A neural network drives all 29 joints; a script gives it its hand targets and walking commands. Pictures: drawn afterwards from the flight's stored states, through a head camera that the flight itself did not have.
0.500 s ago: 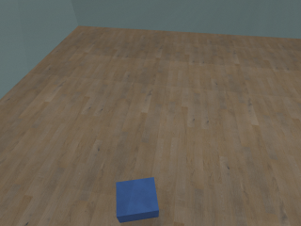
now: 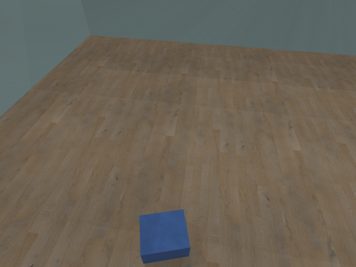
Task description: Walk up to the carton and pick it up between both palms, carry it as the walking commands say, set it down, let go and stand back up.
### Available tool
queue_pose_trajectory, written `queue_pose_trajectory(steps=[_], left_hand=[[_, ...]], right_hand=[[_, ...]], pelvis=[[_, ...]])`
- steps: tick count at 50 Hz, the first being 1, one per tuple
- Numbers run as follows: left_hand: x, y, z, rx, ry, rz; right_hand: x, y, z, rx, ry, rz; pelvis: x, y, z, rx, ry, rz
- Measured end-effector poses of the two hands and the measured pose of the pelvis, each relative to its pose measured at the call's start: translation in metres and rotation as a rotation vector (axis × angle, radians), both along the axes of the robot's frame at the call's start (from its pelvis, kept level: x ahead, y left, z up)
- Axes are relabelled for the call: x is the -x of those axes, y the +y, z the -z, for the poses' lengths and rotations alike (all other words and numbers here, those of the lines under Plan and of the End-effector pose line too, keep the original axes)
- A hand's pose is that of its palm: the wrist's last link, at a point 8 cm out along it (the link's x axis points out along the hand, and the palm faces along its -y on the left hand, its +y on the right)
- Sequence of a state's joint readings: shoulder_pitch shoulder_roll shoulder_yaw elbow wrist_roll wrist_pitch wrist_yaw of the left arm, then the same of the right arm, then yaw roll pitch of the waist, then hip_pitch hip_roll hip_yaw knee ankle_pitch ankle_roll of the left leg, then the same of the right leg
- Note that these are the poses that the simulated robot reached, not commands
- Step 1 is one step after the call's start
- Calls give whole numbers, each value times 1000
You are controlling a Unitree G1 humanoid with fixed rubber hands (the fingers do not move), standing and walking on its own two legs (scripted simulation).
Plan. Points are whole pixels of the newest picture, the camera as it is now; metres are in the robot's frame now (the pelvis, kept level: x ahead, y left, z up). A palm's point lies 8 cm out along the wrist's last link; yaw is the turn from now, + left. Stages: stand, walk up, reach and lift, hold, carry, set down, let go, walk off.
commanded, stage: walk up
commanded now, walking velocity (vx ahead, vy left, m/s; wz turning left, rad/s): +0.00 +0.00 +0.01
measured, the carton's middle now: (164, 235) +0.45 +0.06 -0.70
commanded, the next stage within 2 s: none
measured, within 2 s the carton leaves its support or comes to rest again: neither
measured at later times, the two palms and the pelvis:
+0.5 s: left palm out of the picture +0.02 +0.23 -0.14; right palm out of the picture +0.02 -0.21 -0.15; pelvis +0.02 +0.01 +0.00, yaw +0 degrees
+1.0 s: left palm out of the picture +0.07 +0.26 -0.14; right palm out of the picture +0.06 -0.21 -0.14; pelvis +0.05 +0.02 +0.00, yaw +1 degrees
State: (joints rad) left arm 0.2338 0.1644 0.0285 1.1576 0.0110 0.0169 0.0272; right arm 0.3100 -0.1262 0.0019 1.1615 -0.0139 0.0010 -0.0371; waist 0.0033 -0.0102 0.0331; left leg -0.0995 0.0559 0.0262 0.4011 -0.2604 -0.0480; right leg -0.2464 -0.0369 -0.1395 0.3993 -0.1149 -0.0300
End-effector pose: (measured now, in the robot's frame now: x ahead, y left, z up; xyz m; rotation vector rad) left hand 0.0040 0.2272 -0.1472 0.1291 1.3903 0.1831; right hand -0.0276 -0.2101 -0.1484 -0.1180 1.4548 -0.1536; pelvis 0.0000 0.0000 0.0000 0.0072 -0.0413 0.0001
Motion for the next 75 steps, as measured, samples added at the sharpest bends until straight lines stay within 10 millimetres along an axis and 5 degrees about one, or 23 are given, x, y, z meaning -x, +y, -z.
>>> queue_pose_trajectory(steps=[5,15,44,65,71,75], left_hand=[[5,3,-1,-5,9,-13],[12,0,-4,-6,45,-31],[-55,23,-3,-18,-45,-5],[-82,48,-2,-40,-67,10],[-80,61,-3,-83,-83,-7],[-45,90,-5,-145,-54,-54]], right_hand=[[3,0,1,3,16,3],[-21,2,3,-8,-9,-21],[-79,2,-4,42,-97,-18],[-93,1,-7,84,-114,-16],[-93,0,-4,90,-92,-38],[-108,-2,2,112,-86,-95]], pelvis=[[-1,3,0,-2,4,-11],[-10,4,0,6,12,-10],[-48,17,1,20,16,-10],[-59,30,3,24,7,-11],[-52,34,7,15,19,-40],[-33,52,13,4,17,-75]])
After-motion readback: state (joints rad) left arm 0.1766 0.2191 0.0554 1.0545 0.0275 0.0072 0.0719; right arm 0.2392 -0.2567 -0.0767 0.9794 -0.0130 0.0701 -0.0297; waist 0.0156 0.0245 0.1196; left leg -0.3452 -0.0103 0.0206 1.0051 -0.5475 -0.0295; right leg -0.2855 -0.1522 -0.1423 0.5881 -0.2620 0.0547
